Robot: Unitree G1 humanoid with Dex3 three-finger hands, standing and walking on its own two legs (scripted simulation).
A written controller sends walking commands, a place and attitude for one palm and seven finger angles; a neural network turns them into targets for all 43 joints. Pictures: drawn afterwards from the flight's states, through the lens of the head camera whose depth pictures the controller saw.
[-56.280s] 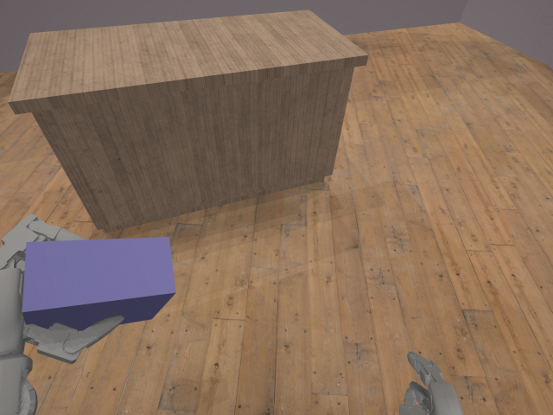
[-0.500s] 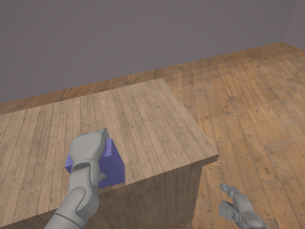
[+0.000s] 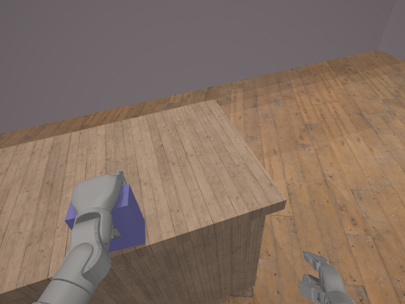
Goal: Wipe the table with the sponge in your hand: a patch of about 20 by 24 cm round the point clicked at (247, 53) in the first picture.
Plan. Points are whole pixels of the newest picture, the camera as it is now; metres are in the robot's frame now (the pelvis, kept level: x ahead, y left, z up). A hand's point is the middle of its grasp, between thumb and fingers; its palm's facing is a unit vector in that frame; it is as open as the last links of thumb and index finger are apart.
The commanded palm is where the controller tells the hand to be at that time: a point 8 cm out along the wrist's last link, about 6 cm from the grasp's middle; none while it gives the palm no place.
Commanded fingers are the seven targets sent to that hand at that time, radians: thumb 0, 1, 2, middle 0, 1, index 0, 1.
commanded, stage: wipe forward along the middle lane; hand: left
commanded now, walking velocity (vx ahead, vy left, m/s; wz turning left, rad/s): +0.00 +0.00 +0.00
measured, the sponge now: (113, 227) +0.27 +0.25 +0.00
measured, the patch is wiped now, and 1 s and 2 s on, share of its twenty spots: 0.95 0.95 0.95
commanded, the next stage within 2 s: slide back across to the first lane in 1.48 s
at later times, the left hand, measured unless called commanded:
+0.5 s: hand (105, 191) +0.32 +0.27 +0.06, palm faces -0.08 -0.04 -1.00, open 10.6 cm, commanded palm +0.31 +0.28 +0.10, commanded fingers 0.00 0.10 1.30 -1.20 -1.60 -1.20 -1.60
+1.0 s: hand (104, 177) +0.36 +0.29 +0.06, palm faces -0.11 -0.01 -0.99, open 10.6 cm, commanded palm +0.36 +0.30 +0.10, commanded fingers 0.00 0.10 1.30 -1.20 -1.60 -1.20 -1.60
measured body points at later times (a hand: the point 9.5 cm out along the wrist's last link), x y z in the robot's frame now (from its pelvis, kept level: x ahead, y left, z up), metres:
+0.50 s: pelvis -0.01 -0.02 -0.01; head -0.02 -0.06 +0.44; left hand +0.32 +0.27 +0.12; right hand +0.16 -0.26 -0.13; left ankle +0.03 +0.15 -0.73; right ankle -0.02 -0.08 -0.74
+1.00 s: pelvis -0.02 -0.02 -0.01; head -0.01 -0.05 +0.43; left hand +0.37 +0.29 +0.12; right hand +0.08 -0.28 -0.15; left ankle +0.03 +0.15 -0.73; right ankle -0.03 -0.08 -0.74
